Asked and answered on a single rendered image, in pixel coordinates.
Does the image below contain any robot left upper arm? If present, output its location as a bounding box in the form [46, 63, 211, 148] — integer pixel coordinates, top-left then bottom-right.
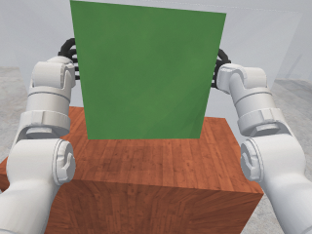
[0, 138, 76, 234]

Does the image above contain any pedestal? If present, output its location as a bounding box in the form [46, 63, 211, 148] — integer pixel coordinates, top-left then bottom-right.
[0, 106, 264, 234]

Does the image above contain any left robot hand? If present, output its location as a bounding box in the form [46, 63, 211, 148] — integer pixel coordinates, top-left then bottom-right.
[58, 38, 80, 80]

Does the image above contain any right robot forearm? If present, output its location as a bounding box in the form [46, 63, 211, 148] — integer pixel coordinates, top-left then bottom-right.
[216, 63, 306, 173]

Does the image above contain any left robot forearm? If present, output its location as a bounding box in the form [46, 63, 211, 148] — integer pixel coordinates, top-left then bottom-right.
[6, 56, 76, 182]

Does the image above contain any right robot hand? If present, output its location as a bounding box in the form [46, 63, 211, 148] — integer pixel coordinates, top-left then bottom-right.
[211, 49, 231, 89]

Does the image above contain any robot right upper arm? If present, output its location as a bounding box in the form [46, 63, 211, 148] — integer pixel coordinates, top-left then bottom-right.
[240, 133, 312, 234]

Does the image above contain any carton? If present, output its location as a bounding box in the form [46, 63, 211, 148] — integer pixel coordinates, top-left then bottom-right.
[69, 0, 227, 139]

